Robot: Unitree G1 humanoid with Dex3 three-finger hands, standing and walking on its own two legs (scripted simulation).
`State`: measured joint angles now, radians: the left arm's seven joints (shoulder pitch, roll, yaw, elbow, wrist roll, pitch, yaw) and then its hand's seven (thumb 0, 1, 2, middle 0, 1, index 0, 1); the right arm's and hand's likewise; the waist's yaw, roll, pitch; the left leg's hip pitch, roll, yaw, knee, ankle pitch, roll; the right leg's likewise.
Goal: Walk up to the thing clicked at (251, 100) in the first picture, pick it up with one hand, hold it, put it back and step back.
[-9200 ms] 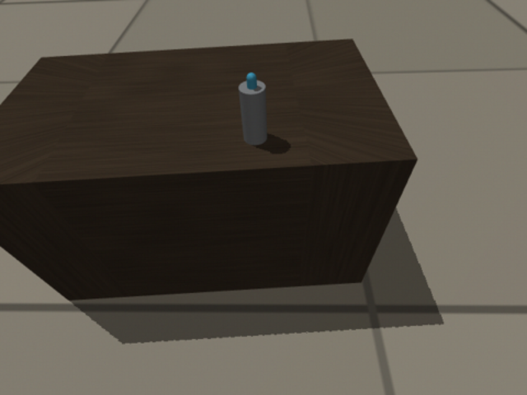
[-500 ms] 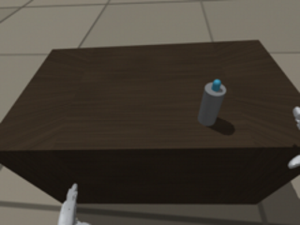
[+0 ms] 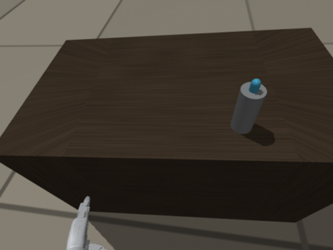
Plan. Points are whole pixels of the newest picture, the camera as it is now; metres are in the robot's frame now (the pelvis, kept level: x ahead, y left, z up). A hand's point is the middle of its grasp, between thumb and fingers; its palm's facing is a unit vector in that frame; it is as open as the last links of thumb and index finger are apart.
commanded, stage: go down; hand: right
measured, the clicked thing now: (248, 105) +0.49 -0.17 +0.03
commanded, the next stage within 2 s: approach in 1.62 s
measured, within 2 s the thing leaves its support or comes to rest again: neither
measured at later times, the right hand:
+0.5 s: hand out of the picture +0.38 -0.35 +0.12, palm faces +0.08 +1.00 +0.02, open 17.5 cm
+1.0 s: hand out of the picture +0.40 -0.36 +0.11, palm faces +0.09 +1.00 +0.02, open 17.6 cm
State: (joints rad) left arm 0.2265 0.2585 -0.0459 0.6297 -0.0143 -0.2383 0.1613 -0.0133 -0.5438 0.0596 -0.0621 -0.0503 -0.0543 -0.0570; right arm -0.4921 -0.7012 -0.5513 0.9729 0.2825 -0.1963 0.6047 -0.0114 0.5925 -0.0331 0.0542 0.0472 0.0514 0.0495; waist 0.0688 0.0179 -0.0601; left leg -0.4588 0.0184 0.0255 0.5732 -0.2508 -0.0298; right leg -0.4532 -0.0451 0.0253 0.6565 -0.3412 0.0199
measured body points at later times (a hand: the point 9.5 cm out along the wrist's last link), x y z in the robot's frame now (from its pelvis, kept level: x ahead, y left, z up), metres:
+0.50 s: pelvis +0.00 -0.01 -0.01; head +0.05 -0.03 +0.44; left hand +0.15 +0.26 -0.07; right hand +0.37 -0.40 +0.12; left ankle +0.02 +0.14 -0.73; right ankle -0.01 -0.13 -0.73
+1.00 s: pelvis +0.00 -0.01 -0.02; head +0.06 -0.04 +0.42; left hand +0.15 +0.25 -0.07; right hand +0.39 -0.41 +0.11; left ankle +0.02 +0.14 -0.73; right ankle -0.01 -0.13 -0.73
